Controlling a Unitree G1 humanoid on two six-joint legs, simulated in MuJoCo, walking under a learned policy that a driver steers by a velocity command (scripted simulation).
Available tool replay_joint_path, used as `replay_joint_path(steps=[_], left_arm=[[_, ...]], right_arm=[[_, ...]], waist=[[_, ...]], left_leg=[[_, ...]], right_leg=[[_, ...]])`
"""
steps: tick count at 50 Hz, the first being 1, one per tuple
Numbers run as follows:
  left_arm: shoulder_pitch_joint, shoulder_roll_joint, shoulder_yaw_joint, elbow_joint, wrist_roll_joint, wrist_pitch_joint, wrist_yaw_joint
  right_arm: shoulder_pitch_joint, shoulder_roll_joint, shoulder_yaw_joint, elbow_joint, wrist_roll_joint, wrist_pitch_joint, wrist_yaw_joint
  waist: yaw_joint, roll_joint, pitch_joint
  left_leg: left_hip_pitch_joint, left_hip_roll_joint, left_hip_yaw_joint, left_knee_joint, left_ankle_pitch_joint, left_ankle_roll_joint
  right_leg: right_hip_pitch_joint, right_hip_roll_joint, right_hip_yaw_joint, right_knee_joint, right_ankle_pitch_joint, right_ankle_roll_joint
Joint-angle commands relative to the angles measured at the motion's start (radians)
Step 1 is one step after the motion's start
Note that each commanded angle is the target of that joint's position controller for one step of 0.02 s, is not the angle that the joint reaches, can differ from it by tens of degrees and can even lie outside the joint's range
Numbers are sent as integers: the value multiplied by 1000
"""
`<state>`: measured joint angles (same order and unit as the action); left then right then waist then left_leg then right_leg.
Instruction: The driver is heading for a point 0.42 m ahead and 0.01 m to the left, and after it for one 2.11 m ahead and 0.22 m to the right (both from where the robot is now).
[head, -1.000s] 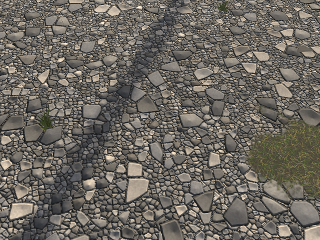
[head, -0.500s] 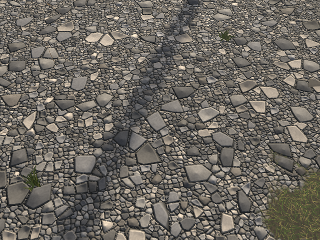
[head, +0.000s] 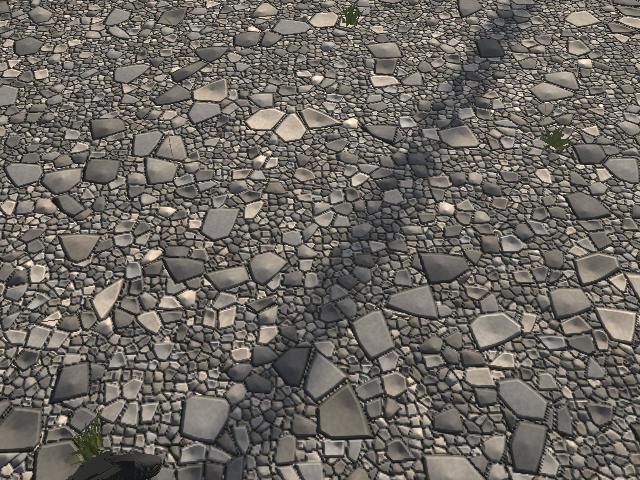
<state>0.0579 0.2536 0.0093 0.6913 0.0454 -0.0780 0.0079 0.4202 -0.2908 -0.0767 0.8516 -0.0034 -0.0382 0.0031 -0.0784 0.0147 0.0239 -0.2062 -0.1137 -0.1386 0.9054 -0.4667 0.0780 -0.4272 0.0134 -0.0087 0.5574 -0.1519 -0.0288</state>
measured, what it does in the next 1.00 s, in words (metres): walks ahead: left foot, then right foot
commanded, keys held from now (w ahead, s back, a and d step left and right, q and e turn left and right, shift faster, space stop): w+q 0.24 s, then w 0.14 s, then w+e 0.62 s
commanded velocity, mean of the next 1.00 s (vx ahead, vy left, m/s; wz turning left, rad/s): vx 0.50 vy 0.00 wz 0.03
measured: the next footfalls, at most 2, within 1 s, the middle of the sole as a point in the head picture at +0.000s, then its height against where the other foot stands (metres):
left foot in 0.44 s outside the picture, level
right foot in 1.00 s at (309, 397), level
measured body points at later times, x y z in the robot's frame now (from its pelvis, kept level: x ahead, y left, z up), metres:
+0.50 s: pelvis +0.24 +0.06 +0.00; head +0.28 +0.08 +0.44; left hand +0.14 +0.29 -0.15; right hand +0.51 -0.11 -0.09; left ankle +0.31 +0.15 -0.73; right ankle +0.10 -0.10 -0.68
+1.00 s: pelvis +0.51 +0.08 -0.01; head +0.54 +0.08 +0.44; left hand +0.69 +0.31 -0.12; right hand +0.47 -0.17 -0.16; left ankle +0.31 +0.15 -0.72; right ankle +0.61 +0.03 -0.73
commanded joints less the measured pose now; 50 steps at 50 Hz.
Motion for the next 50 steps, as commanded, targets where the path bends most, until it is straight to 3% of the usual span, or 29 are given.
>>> replay_joint_path(steps=[1,3,4,6,12,14,18,20,21,22,23,24,25,26,27,29,30,32,38,43,46,48,49,50], left_arm=[[186,110,48,-2,-8,6,7],[188,83,40,20,-13,-4,8],[202,97,43,31,-17,-14,5],[231,100,49,50,-28,-30,-2],[282,111,59,96,-26,-30,-7],[306,116,60,113,-25,-30,-9],[373,147,65,161,-25,-16,-7],[398,166,65,190,-27,-2,-5],[405,175,64,205,-29,6,-4],[404,165,57,211,-36,12,-4],[397,117,40,177,-41,9,-8],[475,9,18,134,-60,9,-23],[361,137,56,144,-44,17,-8],[310,119,57,128,-54,12,-11],[319,97,52,144,-55,9,-14],[373,72,54,186,-25,38,-21],[384,57,55,196,-21,51,-28],[346,38,57,186,-21,63,-41],[135,17,51,120,-19,64,-59],[-22,8,34,55,-12,61,-76],[-9,25,41,45,-10,62,-71],[102,52,55,71,-8,61,-61],[212,77,71,102,-6,54,-53],[370,137,98,148,6,47,-39]], right_arm=[[-27,-84,-11,-83,-17,-4,10],[-59,-67,-11,-88,-34,15,30],[-48,-60,-9,-92,-35,26,37],[-96,-54,-6,-112,-35,37,47],[-293,-26,14,-182,-31,38,70],[-361,-8,26,-203,-31,32,77],[-433,-15,34,-225,-39,27,73],[-409,-27,30,-217,-48,20,60],[-324,-38,24,-189,-53,10,52],[-156,-57,12,-128,-63,-4,41],[24,-135,-10,-88,-85,-13,23],[37,-240,-31,-92,-69,-11,8],[24,-218,-33,-97,-31,-7,-3],[-51,-164,-15,-81,-27,-11,-6],[-104,-97,3,-75,-27,-20,-1],[-163,-32,23,-71,-18,-35,-2],[-158,-22,26,-65,-19,-44,-2],[-138,-39,20,-42,-12,-62,-5],[-70,-29,21,10,-14,-70,-13],[5,-57,16,57,-16,-63,-27],[7,-88,11,71,-20,-50,-36],[-9,-121,2,72,-24,-34,-41],[-14,-135,-2,67,-23,-24,-40],[-37,-134,-1,48,-20,-22,-35]], waist=[[103,-54,-64],[83,-111,-14],[72,-150,-29],[71,-127,-26],[94,-99,21],[110,-100,38],[128,-104,65],[108,-110,43],[64,-108,-7],[-12,-74,-102],[-80,22,-241],[-27,263,-366],[-68,77,-309],[-16,67,-164],[26,42,-85],[81,81,-34],[90,79,-33],[103,67,-4],[78,48,71],[39,42,100],[63,59,66],[117,84,-12],[164,77,-79],[245,11,-161]], left_leg=[[-446,114,39,282,91,-3],[-404,151,57,236,139,-19],[-391,150,68,239,151,-27],[-426,161,71,237,187,-37],[-504,182,117,35,383,-56],[-441,176,142,-102,435,-44],[-348,142,206,-265,354,2],[-257,98,233,-321,256,38],[-143,67,243,-368,239,58],[82,52,246,-434,293,81],[368,264,23,-445,191,127],[601,581,-465,-548,225,240],[497,546,-439,-578,312,212],[365,493,-248,-590,407,174],[248,443,-139,-629,479,129],[114,375,-3,-692,487,73],[94,368,28,-712,507,75],[83,361,88,-754,518,76],[131,339,242,-787,569,69],[230,366,327,-754,713,53],[317,378,377,-622,1064,33],[339,382,396,-406,1299,29],[292,381,398,-223,1250,25],[122,354,406,51,1013,-5]], right_leg=[[421,-359,473,-315,-254,-144],[330,-269,267,-352,-48,-95],[324,-275,230,-350,39,-105],[330,-280,164,-368,150,-121],[358,-257,-31,-408,236,-119],[338,-248,-75,-412,239,-110],[400,-281,-108,-387,320,-101],[451,-291,-122,-281,580,-98],[461,-281,-131,-156,722,-94],[395,-242,-160,41,709,-77],[184,-197,-158,332,362,-59],[-170,-10,-126,678,-423,-18],[-226,-19,59,749,-359,-36],[-235,-59,80,717,-267,-47],[-197,-91,65,642,-209,-47],[-104,-112,54,578,-157,-31],[-84,-104,49,581,-140,-27],[-129,-107,45,563,-81,-21],[-267,-112,13,358,124,-7],[-224,-83,-88,135,150,-49],[-136,-17,-145,82,33,-102],[2,55,-173,72,-85,-151],[144,84,-158,23,-106,-180],[384,32,-42,-63,-119,-229]])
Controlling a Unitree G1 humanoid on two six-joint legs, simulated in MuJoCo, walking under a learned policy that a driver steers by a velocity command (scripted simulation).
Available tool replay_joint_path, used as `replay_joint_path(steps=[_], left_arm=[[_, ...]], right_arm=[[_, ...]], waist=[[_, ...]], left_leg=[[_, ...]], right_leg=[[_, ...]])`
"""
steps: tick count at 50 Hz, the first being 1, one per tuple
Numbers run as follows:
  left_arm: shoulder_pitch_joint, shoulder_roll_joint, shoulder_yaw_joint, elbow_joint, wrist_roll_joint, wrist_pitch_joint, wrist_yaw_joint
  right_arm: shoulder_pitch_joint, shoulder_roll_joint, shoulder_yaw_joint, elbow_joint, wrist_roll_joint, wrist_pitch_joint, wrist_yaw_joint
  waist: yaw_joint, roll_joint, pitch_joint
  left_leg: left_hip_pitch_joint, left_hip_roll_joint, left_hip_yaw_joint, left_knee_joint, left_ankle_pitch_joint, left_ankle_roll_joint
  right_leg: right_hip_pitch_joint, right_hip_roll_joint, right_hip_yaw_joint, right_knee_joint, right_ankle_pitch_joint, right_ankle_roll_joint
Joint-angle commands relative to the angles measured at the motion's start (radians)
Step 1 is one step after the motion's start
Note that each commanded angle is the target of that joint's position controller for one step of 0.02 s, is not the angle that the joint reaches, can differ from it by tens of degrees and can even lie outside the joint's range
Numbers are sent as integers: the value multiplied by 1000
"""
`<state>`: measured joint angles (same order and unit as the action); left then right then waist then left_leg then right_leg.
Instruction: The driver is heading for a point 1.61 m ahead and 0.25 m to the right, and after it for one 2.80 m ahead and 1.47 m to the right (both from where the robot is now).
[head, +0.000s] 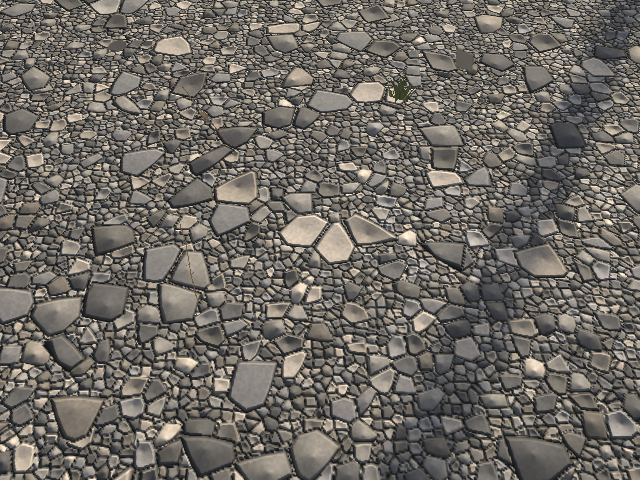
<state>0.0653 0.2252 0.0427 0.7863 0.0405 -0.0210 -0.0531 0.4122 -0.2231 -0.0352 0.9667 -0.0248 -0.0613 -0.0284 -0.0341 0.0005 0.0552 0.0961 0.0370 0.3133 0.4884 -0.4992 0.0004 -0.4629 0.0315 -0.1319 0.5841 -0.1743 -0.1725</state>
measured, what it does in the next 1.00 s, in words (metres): walks ahead, turning right: left foot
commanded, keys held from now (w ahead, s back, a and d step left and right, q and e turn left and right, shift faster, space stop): w+e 0.42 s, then w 0.58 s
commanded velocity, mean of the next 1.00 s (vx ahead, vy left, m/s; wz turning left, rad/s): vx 0.50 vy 0.00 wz -0.36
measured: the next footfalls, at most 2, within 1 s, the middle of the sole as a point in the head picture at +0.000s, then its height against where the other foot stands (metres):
left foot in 0.52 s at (305, 467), level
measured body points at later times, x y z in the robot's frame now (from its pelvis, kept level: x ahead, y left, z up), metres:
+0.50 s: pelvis +0.28 +0.00 +0.01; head +0.31 -0.01 +0.46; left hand +0.32 +0.28 -0.11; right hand +0.43 -0.28 -0.07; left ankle +0.44 +0.07 -0.71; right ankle +0.11 -0.05 -0.72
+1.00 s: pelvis +0.53 -0.08 +0.02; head +0.55 -0.10 +0.47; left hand +0.81 +0.04 -0.07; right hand +0.38 -0.30 -0.12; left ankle +0.44 +0.07 -0.72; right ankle +0.61 -0.22 -0.70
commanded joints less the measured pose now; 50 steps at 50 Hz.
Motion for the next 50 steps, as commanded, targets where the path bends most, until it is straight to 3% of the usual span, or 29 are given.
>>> replay_joint_path(steps=[1,2,3,4,5,7,8,10,13,18,21,23,25,26,27,28,29,30,31,33,35,37,42,45,48,50], left_arm=[[370,295,99,48,13,-6,37],[379,308,102,35,-26,7,37],[325,281,95,43,-32,11,47],[279,220,80,45,-37,8,50],[233,182,70,42,-36,2,53],[197,147,55,34,-43,-17,53],[206,157,55,36,-45,-28,51],[233,187,62,41,-43,-39,47],[296,193,64,49,-41,-38,45],[384,200,66,57,-36,-33,51],[401,213,68,52,-26,-31,60],[363,222,69,42,-23,-34,67],[330,228,66,41,-25,-43,63],[335,202,57,43,-30,-51,56],[392,113,33,14,-50,-57,51],[487,117,34,15,-51,-54,49],[442,168,38,43,-21,-41,57],[348,164,35,34,-13,-40,47],[309,144,31,21,-15,-39,40],[303,127,25,19,0,-24,27],[295,121,21,18,2,-16,23],[226,114,14,-3,4,-13,18],[7,67,-19,-67,-4,-21,4],[-60,75,-24,-84,-11,-24,7],[-72,96,-18,-92,-10,-29,17],[48,110,-6,-52,-1,-38,27]], right_arm=[[22,-73,-16,-133,16,-7,17],[-95,-145,-30,-178,10,-21,24],[-173,-141,-26,-204,13,-35,30],[-166,-138,-21,-201,16,-46,29],[-152,-135,-24,-187,9,-42,27],[-114,-121,-22,-179,-22,-2,30],[-108,-110,-20,-183,-27,14,34],[-151,-99,-17,-204,-25,29,39],[-289,-103,-15,-252,-20,33,42],[-447,-106,-6,-307,-10,24,50],[-496,-119,-3,-336,-3,11,52],[-427,-137,-7,-323,-3,2,51],[-236,-171,-25,-260,-5,-12,36],[-103,-206,-38,-231,-17,-25,25],[27,-287,-54,-232,-40,-28,10],[9,-330,-72,-203,-24,-11,18],[-90,-233,-54,-227,-10,-2,27],[-148,-162,-38,-235,-1,-4,33],[-174,-133,-29,-226,-6,-7,34],[-147,-127,-23,-190,-2,-22,32],[-102,-135,-25,-159,8,-41,39],[-78,-143,-28,-139,14,-47,41],[-19,-141,-27,-93,18,-39,44],[31,-164,-32,-65,15,-35,43],[44,-177,-35,-44,11,-26,37],[29,-185,-36,-34,13,-17,33]], waist=[[134,-214,-282],[168,-133,-342],[147,-59,-189],[104,6,-103],[57,45,-45],[8,29,-50],[-1,17,-60],[4,-1,-48],[52,-32,-11],[121,-58,-15],[131,-71,-14],[89,-86,-23],[0,-61,-97],[-61,-7,-183],[-77,133,-331],[-8,345,-366],[17,136,-196],[9,27,-95],[25,21,-48],[44,86,-36],[51,99,-50],[47,92,-35],[3,89,3],[-17,89,5],[-6,89,11],[58,72,-42]], left_leg=[[-623,31,-64,860,164,12],[-799,-81,-297,1014,-25,-2],[-885,2,-357,973,81,12],[-839,41,-351,867,157,15],[-773,67,-351,780,178,10],[-658,81,-352,693,186,-16],[-647,77,-341,665,183,-28],[-664,76,-322,581,234,-47],[-738,73,-314,423,356,-66],[-770,30,-321,226,473,-59],[-732,-1,-328,139,450,-40],[-603,-15,-329,62,415,-10],[-336,-63,-297,-8,371,34],[-138,6,-356,-40,351,70],[101,264,-693,-79,139,141],[156,394,-1116,-237,94,242],[22,365,-1036,-242,-17,238],[-100,309,-873,-250,28,223],[-175,256,-750,-273,144,195],[-234,192,-606,-292,336,173],[-222,188,-552,-295,493,192],[-204,184,-505,-330,511,203],[-214,132,-387,-365,571,184],[-179,151,-374,-337,633,173],[-112,192,-385,-281,721,162],[-99,175,-351,-116,923,139]], right_leg=[[750,-306,583,-125,-98,-235],[788,-380,913,-291,-89,-299],[691,-361,733,-311,-42,-258],[550,-325,630,-326,52,-209],[435,-268,538,-338,158,-161],[324,-196,432,-354,284,-129],[306,-179,412,-358,324,-135],[273,-151,385,-376,315,-127],[294,-130,399,-395,255,-97],[415,-131,436,-340,310,-67],[464,-152,476,-283,389,-54],[450,-167,482,-249,430,-20],[411,-130,446,-71,606,20],[334,-68,391,133,529,42],[147,17,306,439,168,74],[-66,126,245,618,-345,90],[-144,43,280,692,-278,82],[-136,12,273,663,-201,85],[-119,-17,265,605,-163,88],[-71,-39,249,540,-142,103],[-79,-36,234,515,-133,115],[-142,-59,210,458,-80,131],[-123,-98,107,162,92,161],[-62,-79,75,50,112,149],[-19,-64,71,-11,50,113],[153,-17,51,-96,17,79]])
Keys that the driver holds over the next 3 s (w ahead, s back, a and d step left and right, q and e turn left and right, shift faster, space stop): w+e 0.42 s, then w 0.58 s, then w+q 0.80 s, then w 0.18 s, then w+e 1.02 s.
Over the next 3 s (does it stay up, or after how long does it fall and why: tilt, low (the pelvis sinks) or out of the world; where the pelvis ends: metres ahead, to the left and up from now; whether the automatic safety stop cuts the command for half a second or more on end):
stays up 1.57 -0.21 0.03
